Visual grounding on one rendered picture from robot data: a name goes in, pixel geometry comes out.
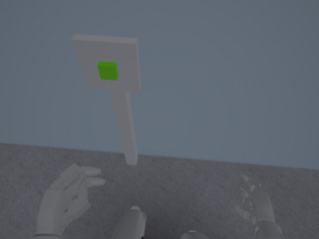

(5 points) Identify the left robot thigh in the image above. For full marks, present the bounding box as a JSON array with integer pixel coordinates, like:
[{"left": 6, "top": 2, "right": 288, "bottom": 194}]
[{"left": 111, "top": 209, "right": 147, "bottom": 239}]

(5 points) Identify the panel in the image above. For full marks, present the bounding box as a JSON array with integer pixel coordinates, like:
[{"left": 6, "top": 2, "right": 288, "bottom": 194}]
[{"left": 71, "top": 34, "right": 141, "bottom": 166}]

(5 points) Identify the right robot hand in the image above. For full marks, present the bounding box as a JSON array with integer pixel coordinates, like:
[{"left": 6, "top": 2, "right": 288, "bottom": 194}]
[{"left": 234, "top": 169, "right": 275, "bottom": 225}]

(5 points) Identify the left robot hand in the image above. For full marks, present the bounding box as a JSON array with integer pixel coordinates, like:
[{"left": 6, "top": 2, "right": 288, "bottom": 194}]
[{"left": 36, "top": 163, "right": 106, "bottom": 236}]

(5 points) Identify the right robot forearm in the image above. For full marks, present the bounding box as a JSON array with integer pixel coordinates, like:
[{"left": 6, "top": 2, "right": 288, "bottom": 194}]
[{"left": 254, "top": 220, "right": 285, "bottom": 239}]

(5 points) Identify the button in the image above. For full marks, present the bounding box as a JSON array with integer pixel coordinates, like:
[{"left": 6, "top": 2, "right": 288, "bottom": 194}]
[{"left": 97, "top": 61, "right": 119, "bottom": 81}]

